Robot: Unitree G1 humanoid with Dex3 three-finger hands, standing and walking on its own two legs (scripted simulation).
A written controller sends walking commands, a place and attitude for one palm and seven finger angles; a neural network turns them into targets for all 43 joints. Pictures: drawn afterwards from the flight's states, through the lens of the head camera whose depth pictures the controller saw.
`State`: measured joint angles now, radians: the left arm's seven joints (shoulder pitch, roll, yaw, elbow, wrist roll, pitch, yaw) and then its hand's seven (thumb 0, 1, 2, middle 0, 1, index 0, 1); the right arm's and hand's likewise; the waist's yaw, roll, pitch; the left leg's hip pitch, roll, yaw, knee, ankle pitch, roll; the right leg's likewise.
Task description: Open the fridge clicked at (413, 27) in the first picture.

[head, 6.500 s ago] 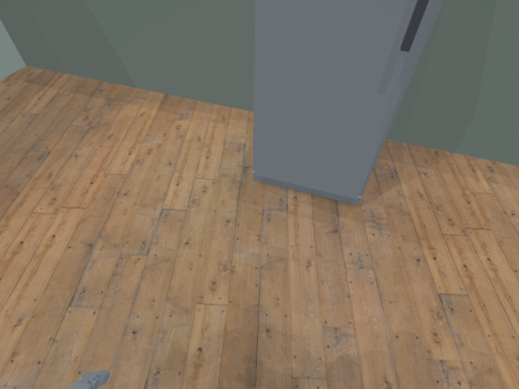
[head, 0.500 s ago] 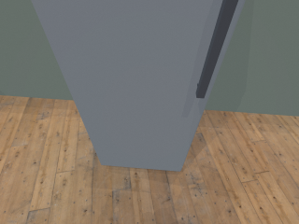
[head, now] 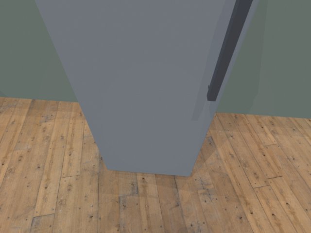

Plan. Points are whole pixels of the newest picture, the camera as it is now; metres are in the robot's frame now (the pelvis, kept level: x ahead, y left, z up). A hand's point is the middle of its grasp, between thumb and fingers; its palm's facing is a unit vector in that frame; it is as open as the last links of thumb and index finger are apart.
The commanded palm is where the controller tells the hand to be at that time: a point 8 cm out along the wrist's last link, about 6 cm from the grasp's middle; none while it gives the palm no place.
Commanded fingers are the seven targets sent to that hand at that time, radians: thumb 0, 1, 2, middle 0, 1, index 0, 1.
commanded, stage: raise the hand to about handle height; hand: right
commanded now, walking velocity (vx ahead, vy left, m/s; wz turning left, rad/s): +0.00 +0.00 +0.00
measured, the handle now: (228, 37) +0.52 -0.15 +0.25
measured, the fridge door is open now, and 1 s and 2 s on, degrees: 0 0 0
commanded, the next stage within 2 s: none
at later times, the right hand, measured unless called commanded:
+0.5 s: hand out of the picture +0.14 -0.21 +0.00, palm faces +0.13 +0.99 -0.04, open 9.3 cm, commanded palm +0.13 -0.27 +0.02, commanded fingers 0.00 -0.25 -0.62 0.25 0.72 0.25 0.72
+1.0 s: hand (290, 196) +0.20 -0.25 +0.09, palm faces +0.07 +1.00 -0.07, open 12.3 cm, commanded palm +0.17 -0.30 +0.11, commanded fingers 0.00 0.34 -0.37 0.29 1.10 0.29 1.10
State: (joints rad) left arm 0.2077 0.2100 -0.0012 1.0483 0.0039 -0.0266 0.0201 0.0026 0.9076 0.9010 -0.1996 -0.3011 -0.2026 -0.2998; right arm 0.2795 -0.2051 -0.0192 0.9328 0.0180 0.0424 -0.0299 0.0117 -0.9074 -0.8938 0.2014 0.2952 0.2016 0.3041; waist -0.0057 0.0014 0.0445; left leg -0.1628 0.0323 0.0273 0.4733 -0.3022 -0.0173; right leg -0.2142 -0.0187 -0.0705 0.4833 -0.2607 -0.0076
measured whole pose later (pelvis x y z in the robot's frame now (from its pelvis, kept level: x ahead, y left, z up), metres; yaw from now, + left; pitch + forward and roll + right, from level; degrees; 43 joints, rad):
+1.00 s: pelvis -0.02 +0.00 -0.02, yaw -2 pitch +2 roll +1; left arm 0.26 0.26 -0.04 0.61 -0.05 -0.29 0.10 0.01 0.90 0.90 -0.20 -0.30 -0.20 -0.30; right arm 0.23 -0.34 -0.34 -0.04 0.36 -0.12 0.38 0.01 0.11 -0.46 0.27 0.95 0.27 0.96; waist -0.04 -0.03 -0.05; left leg -0.34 0.03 0.07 0.67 -0.37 -0.01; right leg -0.43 -0.03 -0.02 0.72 -0.33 -0.01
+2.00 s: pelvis -0.03 +0.02 +0.00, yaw -2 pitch -3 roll +0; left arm 0.21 0.27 -0.07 0.60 -0.09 -0.21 0.11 0.01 0.90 0.90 -0.20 -0.30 -0.20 -0.30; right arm -0.14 -0.48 -0.48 0.11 0.35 0.22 0.44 -0.01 0.50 -0.30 0.30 1.20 0.30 1.20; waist -0.06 -0.06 -0.01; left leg -0.15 0.00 0.08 0.48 -0.29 0.02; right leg -0.22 -0.04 -0.01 0.50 -0.23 0.02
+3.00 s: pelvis -0.02 +0.01 +0.00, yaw -2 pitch +0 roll +0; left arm 0.24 0.26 -0.07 0.63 -0.09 -0.14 0.12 0.01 0.90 0.90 -0.20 -0.30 -0.20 -0.30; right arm -0.52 -0.45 -0.33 0.47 0.25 0.19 0.32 -0.01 0.50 -0.30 0.30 1.20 0.30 1.20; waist -0.01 -0.04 -0.02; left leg -0.20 0.02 0.06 0.47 -0.27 0.00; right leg -0.27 -0.03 -0.03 0.49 -0.22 0.00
